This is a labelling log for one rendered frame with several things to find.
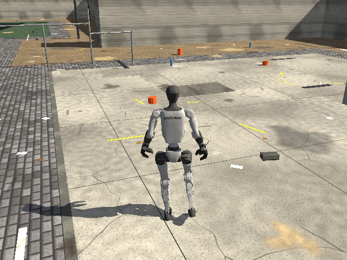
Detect left robot forearm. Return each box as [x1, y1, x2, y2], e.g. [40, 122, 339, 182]
[142, 130, 152, 150]

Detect robot left upper arm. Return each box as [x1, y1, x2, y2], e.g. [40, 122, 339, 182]
[146, 109, 162, 139]

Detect left robot hand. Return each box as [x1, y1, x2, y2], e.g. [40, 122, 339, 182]
[141, 148, 153, 158]

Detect right robot forearm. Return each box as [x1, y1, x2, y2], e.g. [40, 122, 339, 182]
[195, 130, 207, 151]

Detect left robot foot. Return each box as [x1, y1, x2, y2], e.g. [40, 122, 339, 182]
[164, 207, 172, 221]

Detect right robot hand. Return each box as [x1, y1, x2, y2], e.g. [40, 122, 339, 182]
[195, 149, 208, 160]

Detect robot foot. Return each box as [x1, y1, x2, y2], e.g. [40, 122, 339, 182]
[188, 208, 196, 217]
[164, 207, 172, 221]

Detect robot right upper arm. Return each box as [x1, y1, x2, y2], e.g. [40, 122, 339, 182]
[184, 109, 200, 139]

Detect right robot foot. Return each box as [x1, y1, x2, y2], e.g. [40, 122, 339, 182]
[188, 208, 196, 217]

